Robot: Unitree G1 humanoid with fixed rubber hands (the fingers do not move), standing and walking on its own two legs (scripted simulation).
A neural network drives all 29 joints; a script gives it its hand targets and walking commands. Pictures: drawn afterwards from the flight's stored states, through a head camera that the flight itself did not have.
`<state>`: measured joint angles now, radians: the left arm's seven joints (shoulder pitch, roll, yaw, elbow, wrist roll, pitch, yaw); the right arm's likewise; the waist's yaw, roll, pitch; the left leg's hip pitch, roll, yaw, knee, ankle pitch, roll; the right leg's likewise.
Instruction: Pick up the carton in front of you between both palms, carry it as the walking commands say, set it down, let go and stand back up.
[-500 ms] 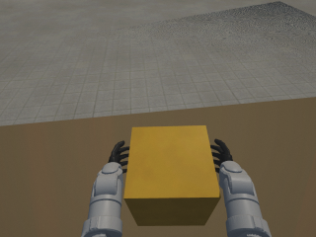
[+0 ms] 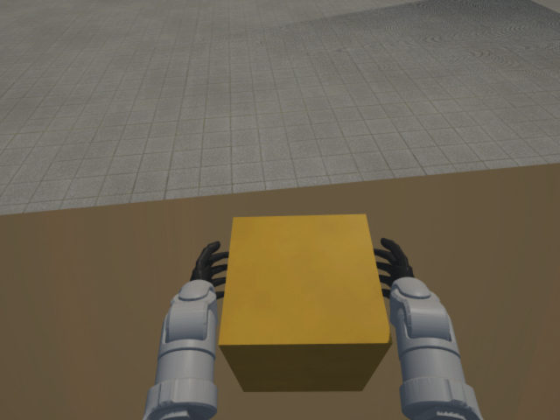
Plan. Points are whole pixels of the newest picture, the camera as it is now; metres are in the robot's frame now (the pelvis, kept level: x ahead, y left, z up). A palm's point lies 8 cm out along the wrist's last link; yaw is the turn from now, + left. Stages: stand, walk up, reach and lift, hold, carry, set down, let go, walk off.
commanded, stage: reach and lift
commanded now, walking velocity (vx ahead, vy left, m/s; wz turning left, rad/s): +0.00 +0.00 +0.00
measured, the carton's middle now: (300, 308) +0.30 +0.00 -0.04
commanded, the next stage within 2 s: hold in 0.44 s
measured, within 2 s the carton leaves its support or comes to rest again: neither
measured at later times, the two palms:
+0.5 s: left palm (201, 286) +0.29 +0.15 +0.04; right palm (403, 284) +0.30 -0.15 +0.04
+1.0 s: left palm (198, 289) +0.28 +0.15 +0.05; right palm (407, 286) +0.29 -0.15 +0.05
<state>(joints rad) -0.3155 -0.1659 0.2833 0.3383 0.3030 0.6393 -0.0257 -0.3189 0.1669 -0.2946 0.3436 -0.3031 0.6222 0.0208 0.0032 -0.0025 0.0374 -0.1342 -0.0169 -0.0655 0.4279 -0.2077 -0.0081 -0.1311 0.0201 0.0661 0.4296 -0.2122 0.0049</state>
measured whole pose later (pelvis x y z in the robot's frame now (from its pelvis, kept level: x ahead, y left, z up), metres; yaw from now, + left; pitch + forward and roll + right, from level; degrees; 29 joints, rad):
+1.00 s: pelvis -0.01 +0.00 +0.00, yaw +0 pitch -8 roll +0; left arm -0.30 -0.16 0.25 0.24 0.28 0.76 -0.02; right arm -0.30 0.16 -0.26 0.25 -0.28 0.75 0.01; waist 0.00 0.00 0.05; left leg -0.06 -0.02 -0.07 0.39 -0.19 -0.01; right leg -0.06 0.02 0.07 0.39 -0.19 0.01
